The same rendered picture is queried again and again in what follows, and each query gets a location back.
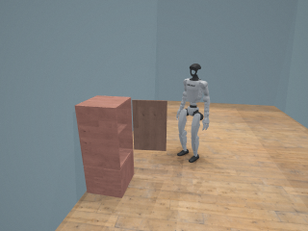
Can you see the robot left shin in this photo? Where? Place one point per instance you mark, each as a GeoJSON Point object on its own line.
{"type": "Point", "coordinates": [195, 145]}

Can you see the robot left hand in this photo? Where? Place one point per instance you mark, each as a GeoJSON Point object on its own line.
{"type": "Point", "coordinates": [205, 123]}

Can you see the right robot upper arm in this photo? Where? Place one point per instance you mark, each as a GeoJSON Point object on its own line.
{"type": "Point", "coordinates": [185, 86]}

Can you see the cupboard door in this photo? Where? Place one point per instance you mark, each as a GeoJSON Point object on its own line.
{"type": "Point", "coordinates": [150, 124]}

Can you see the robot right hand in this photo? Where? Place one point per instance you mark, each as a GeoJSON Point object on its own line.
{"type": "Point", "coordinates": [178, 113]}

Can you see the robot right thigh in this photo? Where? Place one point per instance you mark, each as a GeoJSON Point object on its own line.
{"type": "Point", "coordinates": [182, 122]}

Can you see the right robot forearm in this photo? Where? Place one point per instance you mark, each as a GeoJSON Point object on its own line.
{"type": "Point", "coordinates": [183, 102]}

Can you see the left robot forearm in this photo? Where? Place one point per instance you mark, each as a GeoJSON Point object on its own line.
{"type": "Point", "coordinates": [207, 107]}

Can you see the left robot upper arm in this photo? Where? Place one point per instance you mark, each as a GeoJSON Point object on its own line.
{"type": "Point", "coordinates": [204, 86]}

